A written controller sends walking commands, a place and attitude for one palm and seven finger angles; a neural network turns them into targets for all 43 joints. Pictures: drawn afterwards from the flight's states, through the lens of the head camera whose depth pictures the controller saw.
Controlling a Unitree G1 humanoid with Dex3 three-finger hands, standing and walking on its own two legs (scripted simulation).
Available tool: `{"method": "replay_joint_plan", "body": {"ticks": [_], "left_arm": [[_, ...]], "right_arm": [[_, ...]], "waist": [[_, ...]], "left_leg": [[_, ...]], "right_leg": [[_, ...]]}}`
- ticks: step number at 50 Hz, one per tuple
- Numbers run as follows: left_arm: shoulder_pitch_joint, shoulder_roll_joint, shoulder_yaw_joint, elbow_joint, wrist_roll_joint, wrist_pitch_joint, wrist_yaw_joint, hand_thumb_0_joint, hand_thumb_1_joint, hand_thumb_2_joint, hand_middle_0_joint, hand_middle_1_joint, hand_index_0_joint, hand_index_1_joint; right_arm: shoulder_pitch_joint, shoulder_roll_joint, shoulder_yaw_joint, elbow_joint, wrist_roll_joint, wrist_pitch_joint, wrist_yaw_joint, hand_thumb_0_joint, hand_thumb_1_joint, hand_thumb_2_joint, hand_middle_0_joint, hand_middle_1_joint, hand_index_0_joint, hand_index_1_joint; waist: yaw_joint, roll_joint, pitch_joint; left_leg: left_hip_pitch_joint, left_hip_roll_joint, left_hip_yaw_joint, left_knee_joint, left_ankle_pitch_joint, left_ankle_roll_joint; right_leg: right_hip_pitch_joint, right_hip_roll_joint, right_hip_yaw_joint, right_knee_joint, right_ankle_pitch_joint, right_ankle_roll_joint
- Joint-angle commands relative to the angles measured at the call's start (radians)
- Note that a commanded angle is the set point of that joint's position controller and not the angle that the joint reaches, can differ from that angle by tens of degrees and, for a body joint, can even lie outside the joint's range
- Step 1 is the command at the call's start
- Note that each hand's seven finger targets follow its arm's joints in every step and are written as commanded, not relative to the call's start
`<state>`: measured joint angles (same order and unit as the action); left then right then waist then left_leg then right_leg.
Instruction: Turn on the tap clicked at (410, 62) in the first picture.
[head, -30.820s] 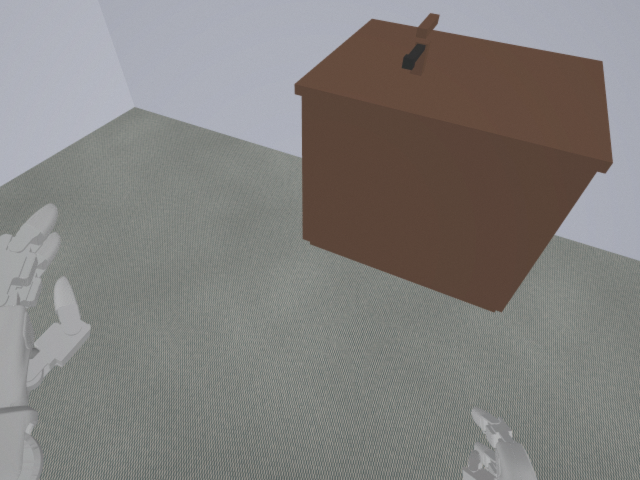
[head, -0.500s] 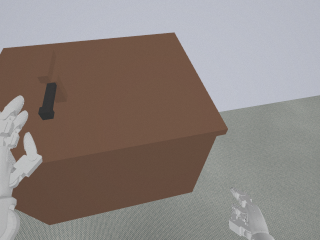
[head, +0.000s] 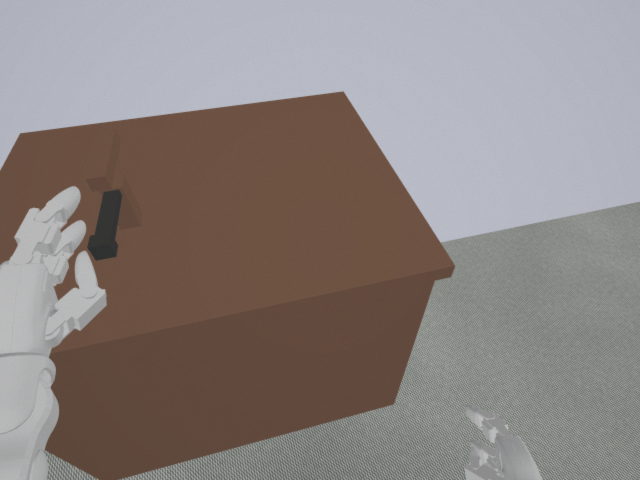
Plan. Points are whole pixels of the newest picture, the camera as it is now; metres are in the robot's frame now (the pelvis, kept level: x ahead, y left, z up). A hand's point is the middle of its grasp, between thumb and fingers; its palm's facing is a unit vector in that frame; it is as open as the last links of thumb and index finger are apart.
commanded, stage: turn the palm inward beside the body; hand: left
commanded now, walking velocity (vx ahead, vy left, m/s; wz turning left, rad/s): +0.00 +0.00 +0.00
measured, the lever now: (103, 246) +0.39 +0.35 +0.07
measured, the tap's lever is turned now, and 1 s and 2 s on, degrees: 0 0 0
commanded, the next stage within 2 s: reach beside the lever's end, fingers flat in 1.98 s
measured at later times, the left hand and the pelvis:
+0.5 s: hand (139, 337) +0.22 +0.20 +0.14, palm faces +0.47 -0.83 -0.31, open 7.4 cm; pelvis +0.01 -0.06 -0.01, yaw +3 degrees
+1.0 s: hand (150, 369) +0.19 +0.18 +0.13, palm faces +0.48 -0.84 -0.23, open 7.4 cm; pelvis +0.01 -0.07 -0.02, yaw +4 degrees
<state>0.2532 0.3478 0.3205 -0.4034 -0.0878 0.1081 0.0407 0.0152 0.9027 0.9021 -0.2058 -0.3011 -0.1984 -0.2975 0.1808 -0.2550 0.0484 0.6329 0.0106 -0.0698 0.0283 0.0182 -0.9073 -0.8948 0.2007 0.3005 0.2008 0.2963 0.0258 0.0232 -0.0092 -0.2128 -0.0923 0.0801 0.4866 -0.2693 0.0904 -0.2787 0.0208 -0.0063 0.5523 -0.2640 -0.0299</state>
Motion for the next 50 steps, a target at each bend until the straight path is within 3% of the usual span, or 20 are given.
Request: {"method": "replay_joint_plan", "body": {"ticks": [1,3,4,5,8,10,12,17,19,20,24,25,29,31,35,39,42,45,48,50], "left_arm": [[-0.012,0.17,0.085,-0.318,0.026,-0.14,0.088,0.0,0.9,0.9,-0.2,-0.3,-0.2,-0.3],[-0.018,0.188,0.125,-0.314,0.022,-0.205,0.148,0.0,0.9,0.9,-0.2,-0.3,-0.2,-0.3],[-0.064,0.246,0.161,-0.343,0.035,-0.223,0.177,0.0,0.9,0.9,-0.2,-0.3,-0.2,-0.3],[-0.105,0.2,0.115,-0.337,0.046,-0.233,0.194,0.0,0.9,0.9,-0.2,-0.3,-0.2,-0.3],[-0.051,0.131,0.047,-0.232,0.04,-0.202,0.183,0.0,0.9,0.9,-0.2,-0.3,-0.2,-0.3],[-0.124,0.119,-0.007,-0.21,0.039,-0.159,0.152,0.0,0.9,0.9,-0.2,-0.3,-0.2,-0.3],[-0.138,0.119,-0.037,-0.214,0.027,-0.118,0.12,0.0,0.9,0.9,-0.2,-0.3,-0.2,-0.3],[-0.097,0.167,0.027,-0.192,-0.012,-0.082,0.097,0.0,0.9,0.9,-0.2,-0.3,-0.2,-0.3],[-0.061,0.203,0.094,-0.199,-0.02,-0.092,0.111,0.0,0.9,0.9,-0.2,-0.3,-0.2,-0.3],[-0.048,0.176,0.084,-0.208,-0.033,-0.099,0.115,0.0,0.9,0.9,-0.2,-0.3,-0.2,-0.3],[0.067,0.191,0.137,-0.204,-0.045,-0.113,0.118,0.0,0.9,0.9,-0.2,-0.3,-0.2,-0.3],[0.069,0.153,0.099,-0.223,-0.053,-0.119,0.11,0.0,0.9,0.9,-0.2,-0.3,-0.2,-0.3],[0.122,0.148,0.099,-0.249,-0.072,-0.141,0.083,0.0,0.9,0.9,-0.2,-0.3,-0.2,-0.3],[0.143,0.133,0.095,-0.229,-0.087,-0.151,0.077,0.0,0.9,0.9,-0.2,-0.3,-0.2,-0.3],[0.105,0.136,0.091,-0.254,-0.091,-0.169,0.091,0.0,0.9,0.9,-0.2,-0.3,-0.2,-0.3],[0.146,0.134,0.09,-0.255,-0.089,-0.177,0.108,0.0,0.9,0.9,-0.2,-0.3,-0.2,-0.3],[0.176,0.111,0.068,-0.258,-0.096,-0.182,0.111,0.0,0.9,0.9,-0.2,-0.3,-0.2,-0.3],[0.178,0.09,0.04,-0.268,-0.098,-0.175,0.114,0.0,0.9,0.9,-0.2,-0.3,-0.2,-0.3],[0.199,0.086,0.042,-0.248,-0.11,-0.163,0.123,0.0,0.9,0.9,-0.2,-0.3,-0.2,-0.3],[0.189,0.07,0.021,-0.266,-0.106,-0.16,0.127,0.0,0.9,0.9,-0.2,-0.3,-0.2,-0.3]], "right_arm": [[-0.192,-0.114,-0.064,-0.186,-0.016,-0.05,-0.015,0.0,-0.9,-0.9,0.2,0.3,0.2,0.3],[-0.185,-0.106,-0.062,-0.174,-0.022,-0.058,-0.028,0.0,-0.9,-0.9,0.2,0.3,0.2,0.3],[-0.184,-0.099,-0.055,-0.165,-0.017,-0.061,-0.032,0.0,-0.9,-0.9,0.2,0.3,0.2,0.3],[-0.181,-0.086,-0.055,-0.168,-0.025,-0.066,-0.034,0.0,-0.9,-0.9,0.2,0.3,0.2,0.3],[-0.158,-0.094,-0.051,-0.145,-0.014,-0.072,-0.049,0.0,-0.9,-0.9,0.2,0.3,0.2,0.3],[-0.165,-0.099,-0.042,-0.144,-0.003,-0.074,-0.061,0.0,-0.9,-0.9,0.2,0.3,0.2,0.3],[-0.178,-0.097,-0.043,-0.146,0.003,-0.08,-0.08,0.0,-0.9,-0.9,0.2,0.3,0.2,0.3],[-0.204,-0.083,-0.048,-0.139,0.012,-0.083,-0.097,0.0,-0.9,-0.9,0.2,0.3,0.2,0.3],[-0.207,-0.078,-0.051,-0.129,0.014,-0.081,-0.094,0.0,-0.9,-0.9,0.2,0.3,0.2,0.3],[-0.212,-0.073,-0.052,-0.132,0.01,-0.08,-0.091,0.0,-0.9,-0.9,0.2,0.3,0.2,0.3],[-0.171,-0.083,-0.061,-0.127,0.014,-0.079,-0.081,0.0,-0.9,-0.9,0.2,0.3,0.2,0.3],[-0.159,-0.081,-0.061,-0.133,0.012,-0.08,-0.079,0.0,-0.9,-0.9,0.2,0.3,0.2,0.3],[-0.124,-0.092,-0.067,-0.139,0.02,-0.1,-0.08,0.0,-0.9,-0.9,0.2,0.3,0.2,0.3],[-0.103,-0.094,-0.072,-0.136,0.021,-0.111,-0.082,0.0,-0.9,-0.9,0.2,0.3,0.2,0.3],[-0.115,-0.093,-0.078,-0.133,0.023,-0.131,-0.085,0.0,-0.9,-0.9,0.2,0.3,0.2,0.3],[-0.123,-0.091,-0.077,-0.134,0.027,-0.144,-0.083,0.0,-0.9,-0.9,0.2,0.3,0.2,0.3],[-0.113,-0.093,-0.079,-0.133,0.025,-0.155,-0.084,0.0,-0.9,-0.9,0.2,0.3,0.2,0.3],[-0.118,-0.09,-0.071,-0.139,0.03,-0.164,-0.085,0.0,-0.9,-0.9,0.2,0.3,0.2,0.3],[-0.123,-0.092,-0.071,-0.14,0.028,-0.173,-0.091,0.0,-0.9,-0.9,0.2,0.3,0.2,0.3],[-0.126,-0.089,-0.066,-0.142,0.03,-0.177,-0.089,0.0,-0.9,-0.9,0.2,0.3,0.2,0.3]], "waist": [[0.037,-0.039,-0.155],[0.042,-0.009,-0.15],[0.042,0.035,-0.149],[0.037,0.081,-0.165],[0.016,0.088,-0.109],[-0.002,0.061,-0.085],[0.004,0.058,-0.079],[0.036,-0.034,-0.086],[0.05,-0.018,-0.109],[0.047,-0.024,-0.129],[0.055,-0.008,-0.184],[0.043,-0.015,-0.202],[0.03,-0.02,-0.209],[0.027,-0.065,-0.194],[0.024,-0.015,-0.188],[0.033,-0.013,-0.18],[0.037,-0.042,-0.186],[0.039,0.0,-0.161],[0.042,-0.055,-0.139],[0.039,-0.022,-0.135]], "left_leg": [[0.023,0.141,-0.163,-0.038,0.248,-0.134],[-0.025,0.124,-0.152,-0.026,0.124,-0.118],[-0.037,0.122,-0.146,-0.026,0.07,-0.11],[-0.041,0.113,-0.144,-0.014,0.055,-0.106],[-0.078,0.103,-0.138,0.012,-0.026,-0.082],[-0.098,0.096,-0.143,0.008,-0.099,-0.065],[-0.099,0.09,-0.138,0.017,-0.121,-0.052],[-0.149,0.098,-0.126,0.064,-0.054,-0.055],[-0.152,0.105,-0.126,0.083,-0.027,-0.062],[-0.164,0.108,-0.131,0.093,-0.001,-0.068],[-0.165,0.104,-0.119,0.116,0.124,-0.066],[-0.156,0.098,-0.115,0.117,0.158,-0.063],[-0.152,0.092,-0.106,0.147,0.203,-0.058],[-0.18,0.092,-0.115,0.153,0.178,-0.061],[-0.198,0.089,-0.122,0.172,0.125,-0.065],[-0.214,0.09,-0.123,0.181,0.099,-0.066],[-0.214,0.09,-0.127,0.17,0.096,-0.064],[-0.2,0.087,-0.123,0.156,0.091,-0.058],[-0.207,0.089,-0.129,0.148,0.064,-0.057],[-0.191,0.087,-0.126,0.14,0.066,-0.054]], "right_leg": [[-0.038,0.032,-0.07,0.008,0.07,0.004],[-0.046,0.03,-0.059,0.011,0.028,0.003],[-0.053,0.031,-0.047,0.008,0.0,0.004],[-0.054,0.02,-0.039,0.006,-0.008,0.001],[-0.08,0.005,-0.024,-0.013,-0.046,0.004],[-0.079,-0.007,-0.007,-0.041,-0.096,0.009],[-0.051,-0.021,0.016,-0.078,-0.138,0.01],[0.033,-0.075,0.117,-0.158,-0.192,0.035],[0.06,-0.094,0.151,-0.16,-0.136,0.047],[0.089,-0.112,0.163,-0.146,-0.072,0.054],[0.135,-0.106,0.14,-0.07,0.237,0.065],[0.147,-0.102,0.122,-0.048,0.317,0.067],[0.138,-0.1,0.116,-0.016,0.482,0.08],[0.135,-0.106,0.121,-0.017,0.468,0.085],[0.103,-0.127,0.156,-0.029,0.363,0.085],[0.084,-0.13,0.166,-0.033,0.299,0.081],[0.079,-0.118,0.144,-0.033,0.251,0.075],[0.044,-0.101,0.116,-0.038,0.185,0.062],[0.027,-0.094,0.109,-0.057,0.108,0.06],[0.012,-0.084,0.09,-0.054,0.084,0.052]]}}
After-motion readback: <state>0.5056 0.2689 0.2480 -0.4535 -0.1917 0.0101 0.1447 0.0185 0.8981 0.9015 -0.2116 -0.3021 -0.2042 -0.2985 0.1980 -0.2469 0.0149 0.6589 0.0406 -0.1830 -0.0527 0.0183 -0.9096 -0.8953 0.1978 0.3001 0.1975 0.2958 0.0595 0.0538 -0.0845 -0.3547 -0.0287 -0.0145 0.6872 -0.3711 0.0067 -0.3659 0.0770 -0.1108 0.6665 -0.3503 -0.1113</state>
